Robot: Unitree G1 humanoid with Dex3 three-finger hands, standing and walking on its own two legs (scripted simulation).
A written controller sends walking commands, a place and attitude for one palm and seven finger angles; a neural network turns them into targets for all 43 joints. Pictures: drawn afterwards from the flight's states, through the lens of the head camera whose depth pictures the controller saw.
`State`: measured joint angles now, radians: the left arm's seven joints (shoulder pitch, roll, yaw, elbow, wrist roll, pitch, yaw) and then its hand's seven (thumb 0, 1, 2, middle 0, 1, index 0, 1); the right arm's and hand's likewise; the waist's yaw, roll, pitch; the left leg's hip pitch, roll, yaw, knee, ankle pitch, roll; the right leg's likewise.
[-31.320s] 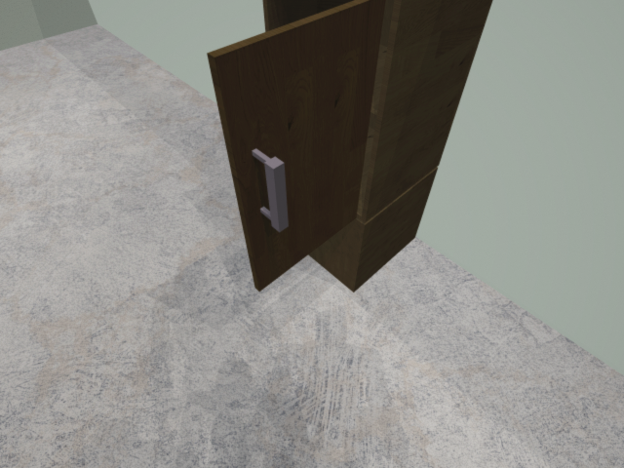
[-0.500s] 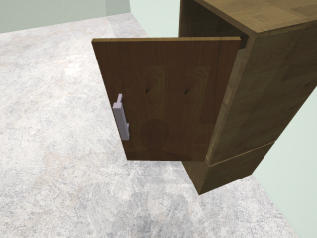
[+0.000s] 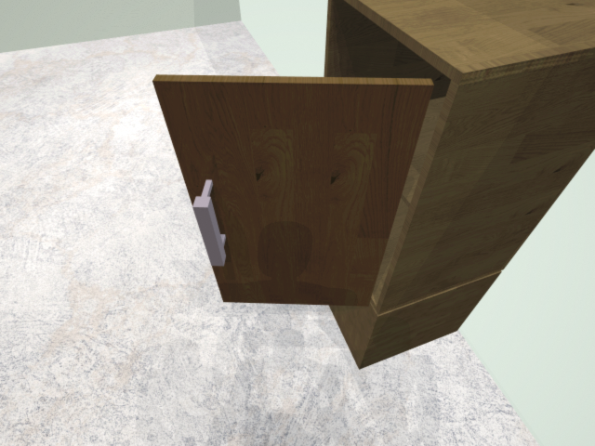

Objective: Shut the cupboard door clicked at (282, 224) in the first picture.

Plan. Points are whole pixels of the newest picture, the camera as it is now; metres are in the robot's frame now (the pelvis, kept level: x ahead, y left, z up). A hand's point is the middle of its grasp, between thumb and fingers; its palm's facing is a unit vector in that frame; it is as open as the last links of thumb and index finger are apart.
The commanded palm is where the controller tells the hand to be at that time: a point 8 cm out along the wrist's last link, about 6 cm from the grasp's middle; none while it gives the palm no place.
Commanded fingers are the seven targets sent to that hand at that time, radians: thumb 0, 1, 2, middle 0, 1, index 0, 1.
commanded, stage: look again from close up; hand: left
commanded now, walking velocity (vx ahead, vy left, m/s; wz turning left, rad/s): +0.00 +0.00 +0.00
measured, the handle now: (213, 224) +0.47 +0.18 -0.01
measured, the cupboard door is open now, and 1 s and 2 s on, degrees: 68 68 68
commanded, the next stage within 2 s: raise the hand and make a fist in 0.22 s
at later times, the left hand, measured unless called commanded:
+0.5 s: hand (176, 409) +0.17 +0.17 -0.04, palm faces +0.26 -0.96 -0.08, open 7.2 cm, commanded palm +0.10 +0.21 -0.07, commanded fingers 0.00 0.90 0.90 -0.37 -0.48 -0.37 -0.48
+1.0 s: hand (186, 431) +0.15 +0.16 -0.05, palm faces -0.02 -1.00 -0.04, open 4.9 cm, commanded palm +0.12 +0.22 -0.04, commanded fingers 0.00 0.90 0.90 -0.82 -0.98 -0.82 -0.98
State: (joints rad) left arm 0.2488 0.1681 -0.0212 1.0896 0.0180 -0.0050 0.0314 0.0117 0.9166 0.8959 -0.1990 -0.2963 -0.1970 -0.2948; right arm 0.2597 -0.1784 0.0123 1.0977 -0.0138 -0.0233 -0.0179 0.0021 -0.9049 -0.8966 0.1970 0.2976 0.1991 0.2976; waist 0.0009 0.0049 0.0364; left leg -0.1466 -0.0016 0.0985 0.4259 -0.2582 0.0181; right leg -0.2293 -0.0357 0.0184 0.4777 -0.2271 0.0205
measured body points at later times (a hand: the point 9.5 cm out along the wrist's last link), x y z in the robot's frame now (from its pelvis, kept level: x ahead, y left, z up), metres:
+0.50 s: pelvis -0.01 -0.02 -0.02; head +0.00 -0.03 +0.43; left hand +0.16 +0.22 -0.03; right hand +0.10 -0.26 -0.13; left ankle -0.02 +0.11 -0.74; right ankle +0.02 -0.13 -0.74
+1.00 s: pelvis -0.04 -0.03 -0.11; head +0.03 -0.02 +0.33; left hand +0.15 +0.21 -0.04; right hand +0.18 -0.21 -0.19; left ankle -0.02 +0.11 -0.74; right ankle +0.02 -0.13 -0.74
